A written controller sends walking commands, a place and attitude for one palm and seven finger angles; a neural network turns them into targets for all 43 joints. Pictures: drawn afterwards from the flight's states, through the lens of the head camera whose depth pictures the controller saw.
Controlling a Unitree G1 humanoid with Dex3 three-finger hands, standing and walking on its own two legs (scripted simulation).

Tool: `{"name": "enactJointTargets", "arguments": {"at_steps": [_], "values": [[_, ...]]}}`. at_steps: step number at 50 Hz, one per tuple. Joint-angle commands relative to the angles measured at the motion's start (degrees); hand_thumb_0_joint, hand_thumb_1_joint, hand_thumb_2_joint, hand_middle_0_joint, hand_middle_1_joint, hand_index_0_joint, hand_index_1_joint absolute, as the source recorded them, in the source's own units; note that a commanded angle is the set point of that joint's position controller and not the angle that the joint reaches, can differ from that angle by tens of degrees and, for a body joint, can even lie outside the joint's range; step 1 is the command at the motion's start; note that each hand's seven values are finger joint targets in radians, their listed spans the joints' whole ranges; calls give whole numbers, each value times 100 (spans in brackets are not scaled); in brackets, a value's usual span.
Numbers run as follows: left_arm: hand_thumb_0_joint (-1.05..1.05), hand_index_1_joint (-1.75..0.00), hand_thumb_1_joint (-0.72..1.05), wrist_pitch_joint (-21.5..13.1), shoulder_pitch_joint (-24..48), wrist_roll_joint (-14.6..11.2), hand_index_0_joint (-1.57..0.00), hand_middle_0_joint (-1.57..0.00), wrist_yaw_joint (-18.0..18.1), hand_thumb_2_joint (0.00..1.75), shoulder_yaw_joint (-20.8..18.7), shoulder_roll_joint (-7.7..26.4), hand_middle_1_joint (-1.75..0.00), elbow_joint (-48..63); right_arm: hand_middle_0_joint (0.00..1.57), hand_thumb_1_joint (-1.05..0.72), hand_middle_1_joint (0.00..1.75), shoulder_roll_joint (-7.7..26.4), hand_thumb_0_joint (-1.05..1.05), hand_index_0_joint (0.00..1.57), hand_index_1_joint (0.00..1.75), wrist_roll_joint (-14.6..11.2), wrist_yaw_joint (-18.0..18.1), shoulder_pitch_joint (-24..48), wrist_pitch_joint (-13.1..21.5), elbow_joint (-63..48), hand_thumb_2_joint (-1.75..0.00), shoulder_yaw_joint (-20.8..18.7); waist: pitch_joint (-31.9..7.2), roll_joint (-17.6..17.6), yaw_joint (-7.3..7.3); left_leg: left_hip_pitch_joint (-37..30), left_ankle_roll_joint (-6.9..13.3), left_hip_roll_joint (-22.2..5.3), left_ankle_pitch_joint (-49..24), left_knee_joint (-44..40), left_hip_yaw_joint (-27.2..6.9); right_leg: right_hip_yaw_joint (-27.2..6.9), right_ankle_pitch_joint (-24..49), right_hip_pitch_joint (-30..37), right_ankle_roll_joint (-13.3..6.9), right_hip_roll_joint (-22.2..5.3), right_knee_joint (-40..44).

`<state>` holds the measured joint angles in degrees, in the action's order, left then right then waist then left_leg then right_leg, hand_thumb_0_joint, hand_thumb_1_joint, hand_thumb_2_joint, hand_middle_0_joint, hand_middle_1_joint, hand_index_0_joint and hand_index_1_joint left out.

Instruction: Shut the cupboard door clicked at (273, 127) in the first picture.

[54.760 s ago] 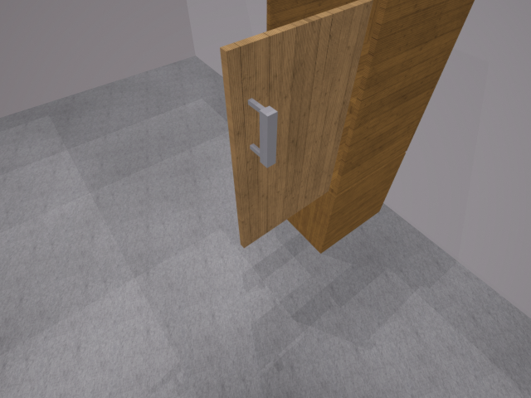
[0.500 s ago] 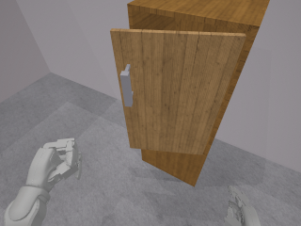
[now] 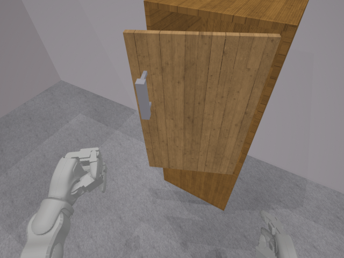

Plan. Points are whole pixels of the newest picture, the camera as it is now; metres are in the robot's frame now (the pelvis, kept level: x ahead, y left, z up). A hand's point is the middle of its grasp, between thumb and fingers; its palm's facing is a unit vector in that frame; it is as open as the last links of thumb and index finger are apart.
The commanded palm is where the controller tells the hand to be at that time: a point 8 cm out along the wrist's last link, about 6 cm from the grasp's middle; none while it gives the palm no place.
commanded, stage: bring the fist close to the handle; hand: left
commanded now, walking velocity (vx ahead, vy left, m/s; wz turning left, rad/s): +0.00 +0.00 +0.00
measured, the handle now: (145, 95) +0.52 +0.12 +0.11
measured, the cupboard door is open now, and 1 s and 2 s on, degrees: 23 23 13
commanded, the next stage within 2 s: push the door shut along its arc in 1.20 s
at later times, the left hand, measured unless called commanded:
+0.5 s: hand (127, 141) +0.35 +0.13 +0.11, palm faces -0.08 -1.00 -0.03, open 3.1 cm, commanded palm +0.34 +0.18 +0.11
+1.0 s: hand (149, 119) +0.42 +0.09 +0.11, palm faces -0.06 -1.00 -0.03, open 3.1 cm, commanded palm +0.39 +0.15 +0.11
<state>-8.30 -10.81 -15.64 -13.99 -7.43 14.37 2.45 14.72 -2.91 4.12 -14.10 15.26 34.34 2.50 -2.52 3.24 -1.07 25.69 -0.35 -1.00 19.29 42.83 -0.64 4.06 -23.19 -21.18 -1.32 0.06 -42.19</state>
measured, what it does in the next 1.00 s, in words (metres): stands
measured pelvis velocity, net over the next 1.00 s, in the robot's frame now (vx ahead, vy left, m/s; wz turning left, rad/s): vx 0.01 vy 0.00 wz -0.06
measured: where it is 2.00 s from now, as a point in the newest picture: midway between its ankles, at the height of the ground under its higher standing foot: outside the picture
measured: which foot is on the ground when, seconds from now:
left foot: down 0.00-1.00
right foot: down 0.00-1.00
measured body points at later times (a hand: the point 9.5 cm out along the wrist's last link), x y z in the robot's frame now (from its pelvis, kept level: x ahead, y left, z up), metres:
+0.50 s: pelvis +0.01 +0.00 +0.00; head +0.03 -0.01 +0.45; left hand +0.34 +0.19 +0.11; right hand +0.16 -0.24 -0.09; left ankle +0.03 +0.12 -0.71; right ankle -0.01 -0.10 -0.71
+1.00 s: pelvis +0.01 +0.00 +0.00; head +0.03 -0.02 +0.45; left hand +0.41 +0.14 +0.11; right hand +0.08 -0.26 -0.11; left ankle +0.03 +0.12 -0.71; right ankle -0.01 -0.10 -0.71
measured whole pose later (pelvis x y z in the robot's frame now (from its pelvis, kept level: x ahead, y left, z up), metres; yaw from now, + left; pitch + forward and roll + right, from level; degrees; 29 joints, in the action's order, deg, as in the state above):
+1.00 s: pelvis +0.01 +0.00 +0.00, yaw -3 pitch +6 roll +0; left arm -12.6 27.7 -8.2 -1.0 -6.9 10.0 -37.1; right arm 14.2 -1.7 0.0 -18.3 3.6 37.6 0.2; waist -3.6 1.8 3.3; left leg 27.5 -0.4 -2.0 18.4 40.0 2.8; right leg 0.6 -21.9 -25.4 -1.4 0.9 -41.3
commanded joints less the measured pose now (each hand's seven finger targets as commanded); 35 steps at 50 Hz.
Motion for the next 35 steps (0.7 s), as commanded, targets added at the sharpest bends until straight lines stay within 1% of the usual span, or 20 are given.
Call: {"name": "enactJointTargets", "arguments": {"at_steps": [1,2,3,6,7,8,10,12,16,17,18,20,22,23,26,27,28,29,32,35], "values": [[0,-150,90,-258,1841,21,-130,-130,154,90,-357,779,-150,915,20,-90,30,612,0,20,30,-29,59,506,289,-822,-90,-262,-866,-245,154,-848,213,126,-497,-674,-24,-295,709,-289,142,-3,961],[0,-150,90,-240,1924,66,-130,-130,201,90,-461,924,-150,793,20,-90,30,629,0,20,30,-21,46,493,249,-790,-90,-249,-898,-269,122,-844,212,117,-603,-687,-32,-284,804,-224,127,5,933],[0,-150,90,-222,1953,63,-130,-130,229,90,-371,730,-150,784,20,-90,30,580,0,20,30,-4,23,532,229,-835,-90,-253,-1098,-288,86,-910,212,133,-792,-685,0,-279,1087,-75,125,-14,874],[0,-150,90,-151,2127,54,-130,-130,317,90,-532,805,-150,431,20,-90,30,574,0,20,30,-4,-31,544,128,-805,-90,-251,-1167,-278,46,-923,186,142,-1044,-677,83,-285,1518,40,130,-18,851],[0,-150,90,-131,2032,62,-130,-130,337,90,-629,875,-150,296,20,-90,30,580,0,20,30,3,-50,520,95,-821,-90,-260,-1167,-423,-10,-863,185,128,-1154,-678,83,-288,1657,153,129,-19,834],[0,-150,90,-114,2076,63,-130,-130,337,90,-495,705,-150,212,20,-90,30,566,0,20,30,-2,-66,541,63,-839,-90,-258,-1140,-479,32,-848,186,138,-1179,-672,124,-296,1772,136,151,-32,847],[0,-150,90,-131,2223,86,-130,-130,371,90,-446,640,-150,205,20,-90,30,558,0,20,30,-5,-104,532,24,-859,-90,-274,-1179,-318,25,-942,171,134,-1264,-684,151,-263,1898,106,138,-9,814],[0,-150,90,-150,2355,130,-130,-130,407,90,-469,703,-150,110,20,-90,30,591,0,20,30,1,-120,479,-25,-839,-90,-297,-1174,-519,59,-941,185,114,-1420,-651,143,-259,2108,138,145,1,791],[0,-150,90,-235,2884,188,-130,-130,468,90,-303,557,-150,114,20,-90,30,572,0,20,30,0,-147,434,-117,-803,-90,-330,-1295,-260,142,-1099,165,116,-1546,-641,175,-237,2260,83,129,19,745],[0,-150,90,-262,2967,224,-130,-130,506,90,-301,610,-150,149,20,-90,30,597,0,20,30,10,-151,396,-138,-790,-90,-336,-1390,-349,135,-1114,175,105,-1658,-620,150,-240,2338,155,121,24,713],[0,-150,90,-286,3105,244,-130,-130,529,90,-130,443,-150,215,20,-90,30,559,0,20,30,3,-164,423,-146,-802,-90,-337,-1449,-151,161,-1185,174,118,-1653,-614,166,-249,2355,117,117,18,708],[0,-150,90,-305,3446,278,-130,-130,600,90,-32,366,-150,55,20,-90,30,572,0,20,30,1,-170,362,-179,-719,-90,-348,-1384,-306,255,-1218,159,90,-1587,-627,124,-196,2218,-11,115,47,715],[0,-150,90,-295,3602,362,-130,-130,691,90,-21,413,-150,-208,20,-90,30,604,0,20,30,7,-165,334,-240,-662,-90,-356,-1327,-409,263,-1178,169,72,-1519,-630,104,-210,2103,-73,113,56,733],[0,-150,90,-282,3827,368,-130,-130,727,90,109,254,-150,-273,20,-90,30,579,0,20,30,10,-174,350,-264,-647,-90,-347,-1354,-272,290,-1199,165,92,-1452,-641,107,-214,2045,-103,107,38,739],[0,-150,90,-253,4476,459,-130,-130,880,90,193,215,-150,-667,20,-90,30,584,0,20,30,2,-177,329,-373,-556,-90,-341,-1296,-276,376,-1209,138,74,-1241,-685,87,-194,1753,-260,96,51,782],[0,-150,90,-237,4511,485,-130,-130,947,90,45,352,-150,-894,20,-90,30,614,0,20,30,20,-170,283,-411,-524,-90,-353,-1361,-490,329,-1174,160,60,-1273,-678,78,-213,1770,-205,101,61,789],[0,-150,90,-263,4651,508,-130,-130,998,90,-7,405,-150,-902,20,-90,30,605,0,20,30,30,-175,291,-452,-534,-90,-362,-1522,-338,302,-1230,150,70,-1355,-685,95,-231,1857,-121,83,50,762],[0,-150,90,-270,4748,523,-130,-130,1022,90,168,181,-150,-990,20,-90,30,568,0,20,30,22,-200,312,-472,-555,-90,-339,-1536,-244,296,-1259,133,75,-1389,-697,99,-212,1883,-126,70,50,744],[0,-150,90,-322,4906,572,-130,-130,1163,90,-4,300,-150,-1451,20,-90,30,599,0,20,30,53,-230,194,-567,-483,-90,-371,-1681,-480,276,-1250,134,52,-1644,-654,112,-208,2186,-9,75,64,704],[0,-150,90,-382,5460,605,-130,-130,1255,90,115,99,-150,-1903,20,-90,30,577,0,20,30,51,-283,122,-654,-430,-90,-379,-1611,-465,360,-1176,125,60,-1546,-632,137,-220,2140,-165,85,79,705]]}}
